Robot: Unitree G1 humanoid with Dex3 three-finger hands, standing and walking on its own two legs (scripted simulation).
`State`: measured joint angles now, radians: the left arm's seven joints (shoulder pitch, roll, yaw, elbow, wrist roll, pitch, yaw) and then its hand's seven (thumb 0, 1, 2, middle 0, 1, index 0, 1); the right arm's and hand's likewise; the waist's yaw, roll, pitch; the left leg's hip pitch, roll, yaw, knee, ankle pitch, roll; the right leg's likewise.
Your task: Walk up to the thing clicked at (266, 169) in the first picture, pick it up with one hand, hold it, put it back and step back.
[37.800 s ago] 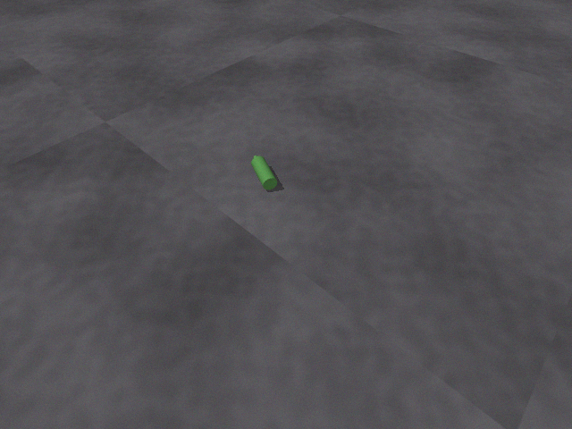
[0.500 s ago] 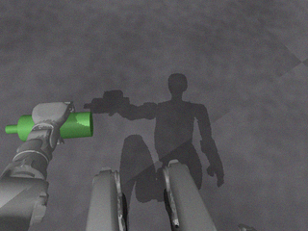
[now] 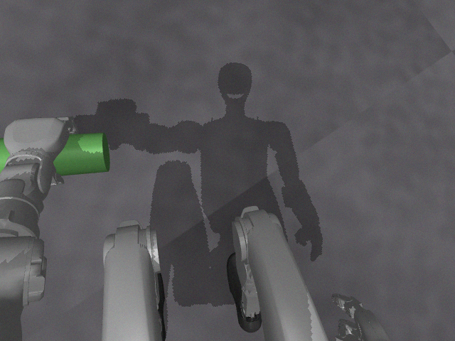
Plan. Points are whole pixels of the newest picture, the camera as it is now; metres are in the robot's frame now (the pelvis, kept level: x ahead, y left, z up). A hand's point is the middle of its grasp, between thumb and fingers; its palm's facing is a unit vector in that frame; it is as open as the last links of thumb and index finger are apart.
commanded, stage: crouch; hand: left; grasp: from above
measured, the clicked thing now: (40, 157) +0.45 +0.31 -0.19
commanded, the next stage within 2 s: lower in 0.60 s
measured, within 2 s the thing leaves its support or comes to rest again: neither
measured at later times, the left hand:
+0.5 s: hand (62, 158) +0.46 +0.28 -0.23, palm faces -0.47 -0.02 -0.88, open 10.6 cm
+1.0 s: hand (67, 161) +0.46 +0.29 -0.28, palm faces -0.50 -0.04 -0.86, open 10.6 cm
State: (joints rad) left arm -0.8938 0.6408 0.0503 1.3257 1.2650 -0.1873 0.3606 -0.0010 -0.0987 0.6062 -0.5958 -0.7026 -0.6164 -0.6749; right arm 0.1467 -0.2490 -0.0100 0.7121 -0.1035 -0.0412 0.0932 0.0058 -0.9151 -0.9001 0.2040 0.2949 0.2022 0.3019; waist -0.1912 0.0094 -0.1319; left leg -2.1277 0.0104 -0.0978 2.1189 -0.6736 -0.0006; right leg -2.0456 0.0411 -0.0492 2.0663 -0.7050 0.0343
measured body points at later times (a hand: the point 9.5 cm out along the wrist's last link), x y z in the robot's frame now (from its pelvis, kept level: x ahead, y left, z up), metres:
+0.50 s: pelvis -0.01 +0.00 -0.06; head +0.24 +0.06 +0.31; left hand +0.48 +0.28 -0.18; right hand +0.02 -0.27 -0.17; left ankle +0.07 +0.12 -0.38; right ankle +0.08 -0.13 -0.38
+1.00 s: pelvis -0.01 +0.00 -0.09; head +0.25 +0.07 +0.27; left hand +0.48 +0.29 -0.23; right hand +0.03 -0.27 -0.19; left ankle +0.07 +0.12 -0.38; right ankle +0.08 -0.13 -0.38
